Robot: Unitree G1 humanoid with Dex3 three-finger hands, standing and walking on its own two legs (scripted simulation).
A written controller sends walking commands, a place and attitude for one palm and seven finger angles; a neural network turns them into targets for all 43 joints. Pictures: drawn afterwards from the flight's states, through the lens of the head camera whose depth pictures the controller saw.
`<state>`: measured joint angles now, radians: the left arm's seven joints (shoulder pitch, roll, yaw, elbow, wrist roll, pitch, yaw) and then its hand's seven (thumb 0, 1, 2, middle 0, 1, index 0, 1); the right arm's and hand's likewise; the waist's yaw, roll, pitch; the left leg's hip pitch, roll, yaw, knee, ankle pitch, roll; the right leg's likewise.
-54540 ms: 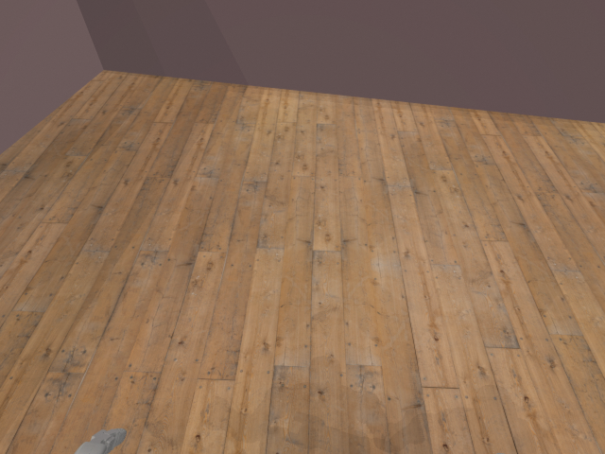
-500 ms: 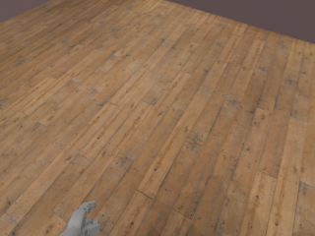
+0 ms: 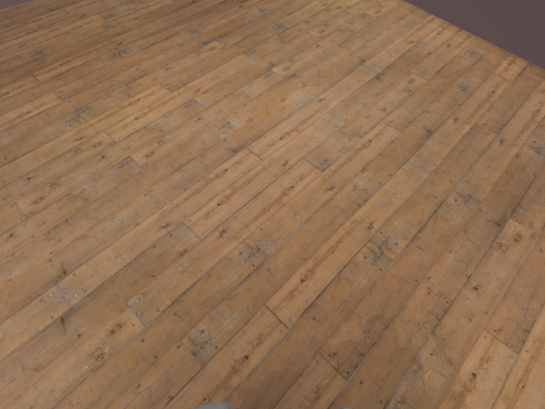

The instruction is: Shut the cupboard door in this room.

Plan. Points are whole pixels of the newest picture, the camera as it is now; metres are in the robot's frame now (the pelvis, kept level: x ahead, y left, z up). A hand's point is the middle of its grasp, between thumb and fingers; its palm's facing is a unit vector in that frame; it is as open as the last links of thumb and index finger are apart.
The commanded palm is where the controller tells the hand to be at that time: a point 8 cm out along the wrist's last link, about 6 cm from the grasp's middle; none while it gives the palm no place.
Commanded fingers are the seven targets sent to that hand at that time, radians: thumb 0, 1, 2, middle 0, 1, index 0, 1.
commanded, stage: turn or walk to find it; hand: left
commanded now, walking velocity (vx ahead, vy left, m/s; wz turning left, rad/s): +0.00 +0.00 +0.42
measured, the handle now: out of the picture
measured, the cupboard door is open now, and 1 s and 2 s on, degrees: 46 42 42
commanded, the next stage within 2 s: none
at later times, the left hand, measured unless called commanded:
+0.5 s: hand out of the picture +0.08 +0.20 -0.14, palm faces +0.20 -0.95 -0.23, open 7.4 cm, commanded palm none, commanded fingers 0.00 0.90 0.90 -0.20 -0.30 -0.20 -0.30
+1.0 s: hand out of the picture -0.11 +0.20 -0.18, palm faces +0.48 -0.84 -0.24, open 7.4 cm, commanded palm none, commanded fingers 0.00 0.90 0.90 -0.20 -0.30 -0.20 -0.30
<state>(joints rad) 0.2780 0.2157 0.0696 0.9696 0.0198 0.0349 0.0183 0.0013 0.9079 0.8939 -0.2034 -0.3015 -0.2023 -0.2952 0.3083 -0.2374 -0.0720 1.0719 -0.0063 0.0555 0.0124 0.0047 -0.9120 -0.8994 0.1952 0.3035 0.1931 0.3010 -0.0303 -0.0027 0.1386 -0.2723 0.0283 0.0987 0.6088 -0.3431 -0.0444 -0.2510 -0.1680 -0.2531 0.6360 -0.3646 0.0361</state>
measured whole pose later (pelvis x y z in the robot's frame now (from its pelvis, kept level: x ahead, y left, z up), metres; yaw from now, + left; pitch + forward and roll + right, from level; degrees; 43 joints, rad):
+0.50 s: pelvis -0.01 -0.01 +0.01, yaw +12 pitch +2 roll +0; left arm 0.09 0.20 0.05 0.89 0.01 0.03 0.01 0.00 0.91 0.89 -0.20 -0.30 -0.20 -0.29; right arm 0.21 -0.19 -0.06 0.92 -0.02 0.04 -0.01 0.01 -0.91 -0.90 0.20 0.30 0.20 0.30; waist -0.04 0.02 0.06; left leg -0.32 -0.04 -0.09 0.51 -0.22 0.01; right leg -0.29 -0.03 -0.06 0.57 -0.31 0.09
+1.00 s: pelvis -0.01 +0.01 +0.00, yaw +26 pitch +1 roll +1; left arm 0.29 0.25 0.06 0.98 0.02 0.05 0.02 0.00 0.91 0.89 -0.20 -0.30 -0.20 -0.29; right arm 0.09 -0.21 -0.05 0.92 -0.01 0.03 0.01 0.01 -0.91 -0.90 0.20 0.30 0.19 0.30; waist 0.04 -0.07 0.11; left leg -0.27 -0.01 0.08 0.59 -0.33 0.03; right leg -0.33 -0.15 -0.15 0.89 -0.54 0.07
